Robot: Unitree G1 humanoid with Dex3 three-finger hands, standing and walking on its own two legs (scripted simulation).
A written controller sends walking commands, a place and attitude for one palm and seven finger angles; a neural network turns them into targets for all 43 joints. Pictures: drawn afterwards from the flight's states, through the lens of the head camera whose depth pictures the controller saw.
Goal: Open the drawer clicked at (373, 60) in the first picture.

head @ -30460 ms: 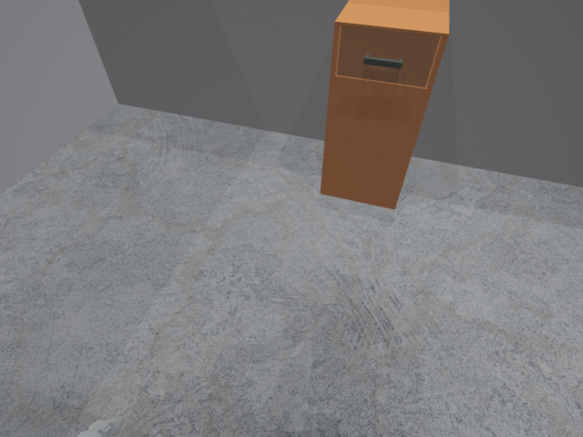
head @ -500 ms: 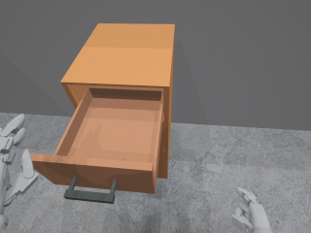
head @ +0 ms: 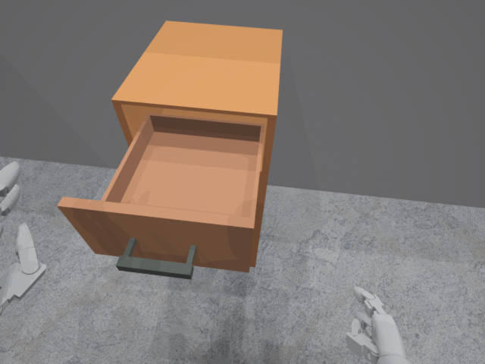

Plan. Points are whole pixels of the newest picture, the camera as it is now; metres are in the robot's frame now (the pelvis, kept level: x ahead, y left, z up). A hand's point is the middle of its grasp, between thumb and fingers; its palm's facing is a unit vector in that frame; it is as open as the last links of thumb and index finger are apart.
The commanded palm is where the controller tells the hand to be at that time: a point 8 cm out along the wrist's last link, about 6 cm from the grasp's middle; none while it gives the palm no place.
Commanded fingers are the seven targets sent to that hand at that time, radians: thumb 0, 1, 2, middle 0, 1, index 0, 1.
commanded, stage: step back with the hand held close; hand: left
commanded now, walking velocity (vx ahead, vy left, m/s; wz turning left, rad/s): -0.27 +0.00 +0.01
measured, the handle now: (158, 257) +0.30 +0.18 -0.03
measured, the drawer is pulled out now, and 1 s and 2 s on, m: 0.29 0.29 0.29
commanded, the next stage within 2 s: stop stepping back and stand still in 0.52 s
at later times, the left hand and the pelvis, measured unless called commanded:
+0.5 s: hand (42, 325) +0.13 +0.20 +0.18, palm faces +0.26 -0.85 -0.45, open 7.4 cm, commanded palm +0.06 +0.25 +0.19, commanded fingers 0.00 0.90 0.90 -0.20 -0.30 -0.20 -0.30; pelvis -0.09 -0.02 +0.01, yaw -4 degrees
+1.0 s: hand out of the picture -0.02 +0.18 +0.18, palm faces +0.35 -0.82 -0.45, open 7.4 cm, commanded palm -0.08 +0.23 +0.19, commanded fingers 0.00 0.90 0.90 -0.20 -0.30 -0.20 -0.30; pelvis -0.21 -0.05 +0.01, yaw +1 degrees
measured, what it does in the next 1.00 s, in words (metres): walks backwards: right foot, then left foot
